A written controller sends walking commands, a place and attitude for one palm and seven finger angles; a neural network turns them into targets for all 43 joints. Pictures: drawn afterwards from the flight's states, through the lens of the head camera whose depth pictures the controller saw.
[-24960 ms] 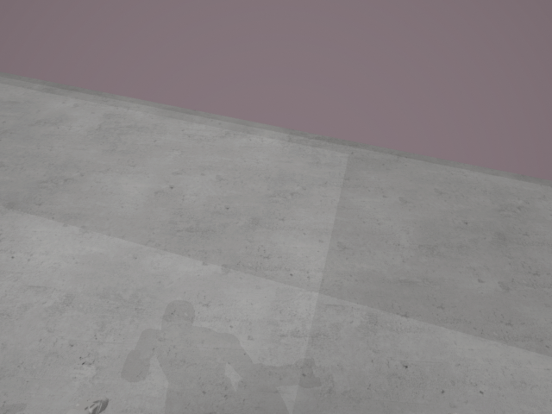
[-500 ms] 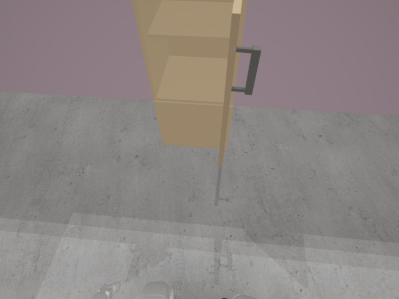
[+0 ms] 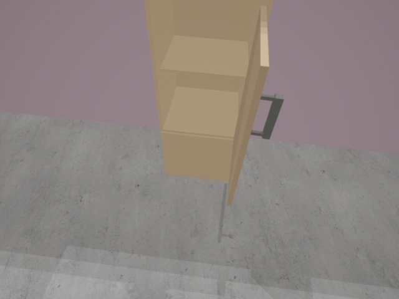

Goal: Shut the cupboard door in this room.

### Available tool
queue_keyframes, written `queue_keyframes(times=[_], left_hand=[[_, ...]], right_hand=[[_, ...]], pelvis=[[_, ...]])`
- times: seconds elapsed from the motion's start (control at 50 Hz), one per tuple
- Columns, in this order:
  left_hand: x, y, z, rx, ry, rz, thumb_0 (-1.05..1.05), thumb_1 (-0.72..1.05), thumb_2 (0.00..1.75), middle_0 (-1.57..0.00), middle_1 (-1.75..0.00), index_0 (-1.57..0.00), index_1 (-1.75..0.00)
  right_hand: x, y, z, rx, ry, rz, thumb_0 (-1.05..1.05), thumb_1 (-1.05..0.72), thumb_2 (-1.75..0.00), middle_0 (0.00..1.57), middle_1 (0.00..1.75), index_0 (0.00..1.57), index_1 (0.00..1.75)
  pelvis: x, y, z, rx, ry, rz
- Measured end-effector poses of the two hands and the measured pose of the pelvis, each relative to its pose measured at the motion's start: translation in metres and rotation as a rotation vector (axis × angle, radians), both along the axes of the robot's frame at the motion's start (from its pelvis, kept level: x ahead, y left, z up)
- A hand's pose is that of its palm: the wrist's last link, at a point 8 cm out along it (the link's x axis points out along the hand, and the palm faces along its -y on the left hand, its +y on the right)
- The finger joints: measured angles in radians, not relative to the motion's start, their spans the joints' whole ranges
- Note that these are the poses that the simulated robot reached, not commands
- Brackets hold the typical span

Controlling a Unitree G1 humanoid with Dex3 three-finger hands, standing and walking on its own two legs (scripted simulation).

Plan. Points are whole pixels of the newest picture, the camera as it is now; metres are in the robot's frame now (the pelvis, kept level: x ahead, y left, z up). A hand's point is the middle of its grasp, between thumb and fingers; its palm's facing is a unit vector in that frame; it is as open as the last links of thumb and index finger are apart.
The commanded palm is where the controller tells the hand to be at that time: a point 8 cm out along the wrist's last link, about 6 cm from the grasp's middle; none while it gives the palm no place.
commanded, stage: stand and wait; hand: left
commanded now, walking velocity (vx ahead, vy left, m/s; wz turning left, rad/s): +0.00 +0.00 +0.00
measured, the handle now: (264, 117) +0.56 -0.12 +0.05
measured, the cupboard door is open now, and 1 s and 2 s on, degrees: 87 87 87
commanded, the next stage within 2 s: turn or walk to find it in 1.04 s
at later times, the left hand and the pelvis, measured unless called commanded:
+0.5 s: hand out of the picture +0.01 +0.17 -0.18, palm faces +0.03 -0.98 -0.19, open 7.4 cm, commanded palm none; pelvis +0.02 +0.01 +0.00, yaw +0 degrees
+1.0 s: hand out of the picture -0.04 +0.15 -0.18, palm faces +0.05 -0.99 -0.15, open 7.4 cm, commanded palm none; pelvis +0.01 +0.00 +0.00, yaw +0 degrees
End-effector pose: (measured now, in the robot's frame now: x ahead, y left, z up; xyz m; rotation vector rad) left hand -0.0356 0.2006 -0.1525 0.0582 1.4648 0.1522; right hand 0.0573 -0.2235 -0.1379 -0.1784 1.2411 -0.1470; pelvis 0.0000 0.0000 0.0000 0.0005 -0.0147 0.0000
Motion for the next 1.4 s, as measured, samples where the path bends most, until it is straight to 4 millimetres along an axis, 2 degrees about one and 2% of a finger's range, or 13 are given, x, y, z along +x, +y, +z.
queue_keyframes(times=[0.12,0.26,0.42,0.56,0.78,0.92,1.06,1.24,1.32,1.4], left_hand=[[0.013,0.012,0.002,0.023,0.002,-0.016,0.01,0.91,0.90,-0.20,-0.30,-0.20,-0.30],[0.032,0.025,0.004,0.058,-0.020,-0.037,0.01,0.91,0.90,-0.20,-0.30,-0.20,-0.29],[0.042,0.027,0.006,0.070,-0.039,-0.048,0.01,0.91,0.90,-0.20,-0.30,-0.20,-0.29],[0.037,0.017,0.004,0.054,-0.036,-0.038,0.01,0.91,0.90,-0.20,-0.30,-0.20,-0.29],[0.010,-0.001,0.001,0.015,0.012,-0.016,0.01,0.91,0.90,-0.20,-0.30,-0.20,-0.29],[-0.003,-0.005,0.002,0.012,0.039,-0.007,0.01,0.91,0.90,-0.20,-0.30,-0.20,-0.30],[-0.005,-0.001,0.004,0.027,0.036,-0.010,0.01,0.91,0.90,-0.20,-0.30,-0.20,-0.30],[0.007,0.011,0.001,0.063,-0.015,0.020,0.01,0.91,0.90,-0.20,-0.30,-0.20,-0.30],[0.012,0.021,-0.005,0.077,-0.050,0.047,0.01,0.91,0.90,-0.20,-0.30,-0.20,-0.30],[0.013,0.036,-0.015,0.077,-0.085,0.078,0.01,0.91,0.90,-0.20,-0.30,-0.20,-0.30]], right_hand=[[-0.028,0.001,-0.004,-0.007,0.101,-0.030,-0.01,-0.95,-0.89,0.20,0.30,0.20,0.29],[-0.063,0.016,-0.009,0.032,0.200,-0.064,0.00,-0.92,-0.89,0.19,0.30,0.20,0.29],[-0.081,0.033,-0.013,0.079,0.244,-0.087,0.00,-0.91,-0.89,0.20,0.30,0.20,0.29],[-0.078,0.034,-0.013,0.085,0.230,-0.086,0.00,-0.91,-0.89,0.20,0.30,0.20,0.29],[-0.068,0.016,-0.009,0.045,0.203,-0.073,0.01,-0.92,-0.89,0.20,0.30,0.20,0.29],[-0.067,0.010,-0.008,0.035,0.198,-0.065,0.00,-0.92,-0.89,0.19,0.30,0.20,0.29],[-0.068,0.009,-0.009,0.040,0.197,-0.064,0.01,-0.92,-0.89,0.19,0.30,0.20,0.29],[-0.068,0.010,-0.016,0.051,0.215,-0.036,0.00,-0.92,-0.89,0.20,0.30,0.20,0.29],[-0.062,0.007,-0.020,0.039,0.214,-0.011,0.00,-0.91,-0.89,0.20,0.30,0.20,0.29],[-0.046,0.007,-0.020,0.001,0.195,0.026,0.00,-0.91,-0.89,0.20,0.30,0.20,0.29]], pelvis=[[0.010,0.005,0.000,0.004,0.003,-0.004],[0.016,0.007,0.000,0.007,-0.003,-0.006],[0.017,0.007,-0.001,0.009,-0.004,-0.007],[0.016,0.005,-0.001,0.009,-0.007,-0.004],[0.012,-0.001,0.000,0.006,-0.008,-0.001],[0.010,-0.003,0.000,0.004,-0.007,0.002],[0.008,-0.004,0.000,0.003,-0.009,0.002],[0.000,-0.005,-0.005,0.002,-0.003,0.041],[-0.005,-0.002,-0.011,-0.009,0.001,0.073],[-0.008,0.007,-0.019,-0.026,-0.005,0.122]])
